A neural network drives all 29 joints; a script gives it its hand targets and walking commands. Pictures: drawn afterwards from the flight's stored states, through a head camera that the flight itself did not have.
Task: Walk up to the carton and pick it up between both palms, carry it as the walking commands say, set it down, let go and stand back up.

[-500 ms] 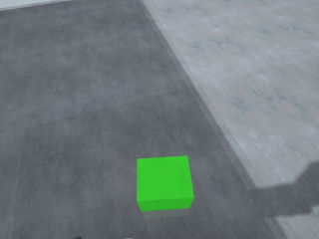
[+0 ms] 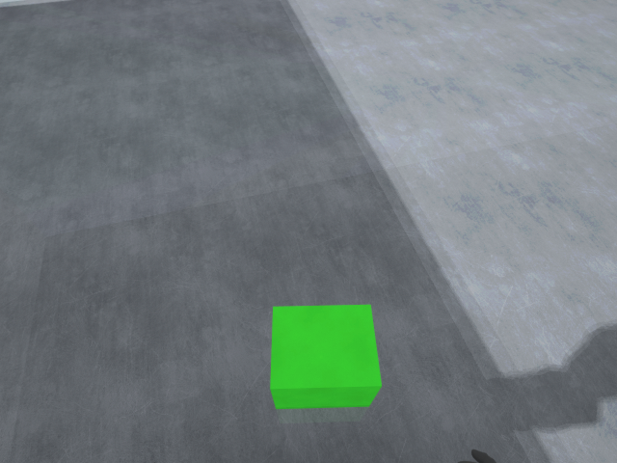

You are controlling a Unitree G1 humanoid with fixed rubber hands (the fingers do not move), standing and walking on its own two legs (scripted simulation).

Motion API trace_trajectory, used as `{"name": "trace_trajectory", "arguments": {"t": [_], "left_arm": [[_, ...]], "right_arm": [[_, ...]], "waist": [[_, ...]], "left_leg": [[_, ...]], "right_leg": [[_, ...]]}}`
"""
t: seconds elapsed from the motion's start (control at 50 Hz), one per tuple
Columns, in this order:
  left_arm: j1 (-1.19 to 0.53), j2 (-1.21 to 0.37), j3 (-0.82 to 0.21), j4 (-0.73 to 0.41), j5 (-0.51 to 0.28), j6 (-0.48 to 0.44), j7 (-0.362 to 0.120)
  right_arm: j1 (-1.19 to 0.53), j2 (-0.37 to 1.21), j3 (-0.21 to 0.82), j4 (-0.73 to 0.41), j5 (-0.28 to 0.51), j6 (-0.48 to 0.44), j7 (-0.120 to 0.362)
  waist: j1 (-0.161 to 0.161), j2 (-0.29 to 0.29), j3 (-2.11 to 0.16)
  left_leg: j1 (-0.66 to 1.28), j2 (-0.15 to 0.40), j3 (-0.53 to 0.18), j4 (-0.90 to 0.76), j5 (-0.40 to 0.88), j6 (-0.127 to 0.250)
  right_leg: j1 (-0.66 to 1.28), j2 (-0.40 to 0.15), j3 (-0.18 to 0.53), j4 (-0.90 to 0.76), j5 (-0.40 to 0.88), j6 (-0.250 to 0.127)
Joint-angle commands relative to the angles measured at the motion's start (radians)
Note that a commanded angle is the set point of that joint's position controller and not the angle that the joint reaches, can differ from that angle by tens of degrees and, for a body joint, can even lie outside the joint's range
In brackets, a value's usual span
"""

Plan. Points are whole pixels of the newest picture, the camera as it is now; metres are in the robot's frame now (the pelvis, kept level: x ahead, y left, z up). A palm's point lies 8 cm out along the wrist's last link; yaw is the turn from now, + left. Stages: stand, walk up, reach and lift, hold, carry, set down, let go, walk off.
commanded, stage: stand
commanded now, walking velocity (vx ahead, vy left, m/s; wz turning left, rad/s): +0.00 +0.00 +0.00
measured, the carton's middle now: (322, 358) +0.45 -0.03 -0.65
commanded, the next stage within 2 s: reach and lift in 0.88 s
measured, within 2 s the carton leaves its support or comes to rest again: neither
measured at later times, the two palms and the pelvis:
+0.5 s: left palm out of the picture +0.05 +0.26 -0.13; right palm out of the picture +0.06 -0.23 -0.12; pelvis -0.02 +0.00 +0.00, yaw +0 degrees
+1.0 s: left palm out of the picture +0.10 +0.25 -0.12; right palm out of the picture +0.08 -0.24 -0.12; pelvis -0.03 +0.00 +0.00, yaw -1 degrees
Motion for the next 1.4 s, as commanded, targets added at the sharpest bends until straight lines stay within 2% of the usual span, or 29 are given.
{"name": "trace_trajectory", "arguments": {"t": [0.0,0.04,0.08,0.12,0.2,0.28,0.32,0.42,0.44,0.56,0.64,0.7,0.76,0.78,0.86,0.88,0.9,0.92,0.98,1.1,1.12,1.14,1.16,1.22,1.24,1.3,1.32,1.36,1.38], "left_arm": [[0.057,0.119,0.015,0.002,-0.006,-0.032,0.011],[0.051,0.121,0.013,0.001,-0.003,-0.031,0.012],[0.047,0.112,0.009,-0.006,-0.004,-0.029,0.014],[0.034,0.109,0.007,-0.016,-0.004,-0.025,0.011],[0.036,0.096,0.005,-0.013,-0.005,-0.021,0.008],[0.041,0.095,0.007,-0.013,-0.006,-0.018,0.006],[0.033,0.097,0.009,-0.008,-0.002,-0.019,0.005],[0.037,0.110,0.012,-0.003,0.004,-0.021,0.004],[0.026,0.110,0.011,-0.010,0.004,-0.022,0.006],[0.038,0.095,0.011,-0.020,-0.001,-0.024,0.002],[0.036,0.105,0.014,-0.017,0.002,-0.026,0.003],[0.045,0.104,0.014,-0.011,0.001,-0.030,0.004],[0.034,0.097,0.014,-0.016,0.001,-0.026,0.005],[0.040,0.094,0.012,-0.014,0.000,-0.026,0.006],[0.044,0.093,0.011,-0.010,0.001,-0.026,0.004],[-0.307,0.128,-0.004,-0.361,0.007,-0.017,-0.023],[-0.482,0.154,0.035,-0.520,0.001,0.053,-0.012],[-0.431,0.151,0.051,-0.480,-0.008,0.099,-0.017],[-0.251,0.133,0.074,-0.358,-0.030,0.185,-0.036],[-0.208,0.076,0.094,-0.312,0.028,0.142,-0.033],[-0.212,0.068,0.104,-0.300,0.021,0.132,-0.037],[-0.263,0.080,0.118,-0.320,0.015,0.120,-0.039],[-0.271,0.077,0.121,-0.320,0.007,0.102,-0.039],[-0.354,0.104,0.139,-0.383,-0.020,0.061,-0.027],[-0.418,0.111,0.128,-0.410,-0.045,0.052,-0.026],[-0.468,0.135,0.140,-0.391,-0.053,0.044,-0.012],[-0.447,0.149,0.153,-0.380,-0.040,0.043,-0.003],[-0.512,0.156,0.159,-0.371,-0.058,0.044,0.000],[-0.550,0.177,0.169,-0.374,-0.052,0.045,0.008]], "right_arm": [[-0.034,-0.112,-0.038,-0.042,-0.004,-0.024,-0.006],[-0.030,-0.116,-0.040,-0.042,-0.004,-0.021,-0.003],[-0.016,-0.111,-0.039,-0.037,-0.004,-0.019,-0.004],[-0.011,-0.122,-0.034,-0.033,-0.005,-0.021,-0.001],[-0.007,-0.139,-0.040,-0.034,-0.009,-0.027,-0.005],[-0.016,-0.141,-0.037,-0.035,-0.008,-0.027,-0.005],[-0.012,-0.138,-0.037,-0.032,-0.010,-0.027,-0.005],[-0.006,-0.125,-0.038,-0.025,-0.013,-0.026,0.000],[-0.009,-0.123,-0.036,-0.030,-0.013,-0.025,0.000],[-0.018,-0.137,-0.040,-0.031,-0.016,-0.031,-0.002],[-0.016,-0.127,-0.036,-0.030,-0.015,-0.029,0.001],[-0.003,-0.127,-0.038,-0.020,-0.014,-0.033,-0.001],[0.004,-0.125,-0.037,-0.024,-0.012,-0.031,0.001],[-0.003,-0.128,-0.040,-0.026,-0.013,-0.032,-0.003],[-0.008,-0.131,-0.040,-0.026,-0.013,-0.031,-0.001],[-0.358,-0.209,-0.100,-0.352,-0.032,0.018,0.010],[-0.368,-0.208,-0.103,-0.359,-0.058,0.055,0.019],[-0.338,-0.233,-0.090,-0.362,-0.045,0.090,0.023],[-0.274,-0.227,-0.076,-0.326,-0.021,0.163,0.039],[-0.253,-0.182,-0.102,-0.303,-0.041,0.146,0.067],[-0.250,-0.201,-0.112,-0.269,-0.036,0.138,0.069],[-0.315,-0.192,-0.112,-0.299,-0.022,0.128,0.075],[-0.313,-0.204,-0.121,-0.297,-0.025,0.114,0.069],[-0.399,-0.257,-0.168,-0.342,-0.002,0.070,0.059],[-0.476,-0.258,-0.162,-0.381,0.011,0.059,0.054],[-0.509,-0.242,-0.148,-0.338,0.031,0.059,0.042],[-0.494,-0.271,-0.173,-0.311,0.022,0.059,0.036],[-0.580,-0.284,-0.178,-0.308,0.032,0.059,0.030],[-0.629,-0.271,-0.164,-0.303,0.054,0.062,0.031]], "waist": [[0.027,0.019,-0.139],[0.025,-0.005,-0.131],[0.014,0.021,-0.137],[0.016,0.011,-0.116],[0.017,0.099,-0.111],[0.023,0.115,-0.100],[0.017,0.076,-0.090],[0.016,0.054,-0.071],[0.014,0.044,-0.066],[0.020,0.123,-0.086],[0.019,0.054,-0.065],[0.014,0.080,-0.094],[0.015,0.064,-0.090],[0.016,0.099,-0.083],[0.017,0.102,-0.077],[-0.046,-0.075,-0.045],[-0.042,0.027,-0.046],[-0.029,0.021,-0.080],[0.055,0.004,-0.076],[0.042,0.023,-0.151],[0.037,0.051,-0.163],[0.044,0.048,-0.197],[0.027,0.012,-0.255],[0.017,0.037,-0.467],[0.012,-0.001,-0.524],[0.022,0.006,-0.598],[0.025,0.037,-0.637],[0.030,-0.005,-0.674],[0.047,0.023,-0.691]], "left_leg": [[-0.024,0.008,0.026,-0.065,0.368,0.039],[-0.018,0.003,0.034,-0.052,0.344,0.034],[0.017,0.004,0.034,-0.069,0.328,0.038],[0.016,0.020,0.011,-0.099,0.362,0.043],[-0.004,0.039,-0.014,-0.134,0.381,0.052],[-0.030,0.047,-0.039,-0.162,0.334,0.050],[-0.039,0.041,-0.034,-0.158,0.291,0.053],[-0.035,0.019,0.004,-0.132,0.234,0.047],[-0.034,0.018,-0.009,-0.139,0.247,0.047],[-0.057,0.048,-0.052,-0.194,0.205,0.054],[-0.060,0.031,-0.032,-0.172,0.219,0.050],[-0.024,0.030,-0.014,-0.147,0.264,0.045],[-0.038,0.036,-0.027,-0.158,0.257,0.049],[-0.040,0.039,-0.023,-0.162,0.249,0.047],[-0.049,0.036,-0.029,-0.178,0.209,0.049],[-0.221,-0.073,0.138,0.006,-0.012,0.013],[-0.159,-0.077,0.129,-0.006,-0.048,0.000],[-0.126,-0.073,0.138,0.011,-0.069,0.004],[-0.069,-0.092,0.127,-0.020,0.042,0.023],[-0.173,-0.084,0.061,0.061,0.202,0.033],[-0.205,-0.093,0.063,0.088,0.247,0.024],[-0.235,-0.094,0.061,0.112,0.244,0.025],[-0.263,-0.100,0.057,0.135,0.296,0.028],[-0.280,-0.108,0.043,0.200,0.403,0.020],[-0.319,-0.102,0.033,0.219,0.402,0.026],[-0.381,-0.106,0.035,0.236,0.438,0.032],[-0.393,-0.107,0.037,0.242,0.487,0.021],[-0.452,-0.109,0.043,0.250,0.437,0.030],[-0.490,-0.106,0.038,0.252,0.428,0.031]], "right_leg": [[0.176,-0.155,0.120,-0.141,0.402,-0.043],[0.151,-0.166,0.123,-0.152,0.374,-0.048],[0.114,-0.165,0.129,-0.167,0.291,-0.049],[0.094,-0.135,0.102,-0.152,0.226,-0.035],[0.097,-0.104,0.080,-0.118,0.161,-0.023],[0.105,-0.094,0.084,-0.104,0.155,-0.016],[0.099,-0.104,0.095,-0.122,0.130,-0.023],[0.067,-0.137,0.126,-0.163,0.067,-0.032],[0.062,-0.128,0.128,-0.158,0.063,-0.034],[0.093,-0.102,0.107,-0.124,0.070,-0.020],[0.082,-0.121,0.131,-0.146,0.083,-0.024],[0.080,-0.121,0.124,-0.146,0.108,-0.030],[0.084,-0.114,0.112,-0.135,0.093,-0.027],[0.072,-0.115,0.118,-0.139,0.074,-0.028],[0.082,-0.110,0.120,-0.135,0.067,-0.025],[-0.256,0.042,0.117,-0.022,-0.067,0.020],[-0.299,0.020,0.129,-0.022,-0.140,0.014],[-0.286,0.011,0.131,-0.029,-0.175,-0.002],[-0.184,0.011,0.151,-0.036,-0.052,-0.017],[-0.154,0.052,0.180,0.103,0.198,0.012],[-0.162,0.056,0.187,0.131,0.255,0.007],[-0.183,0.055,0.185,0.158,0.258,0.013],[-0.169,0.055,0.190,0.185,0.344,0.016],[-0.146,0.055,0.195,0.269,0.494,0.016],[-0.153,0.053,0.201,0.295,0.520,0.020],[-0.176,0.052,0.200,0.315,0.577,0.024],[-0.165,0.054,0.200,0.327,0.613,0.018],[-0.176,0.046,0.211,0.331,0.598,0.017],[-0.211,0.046,0.210,0.344,0.574,0.015]]}}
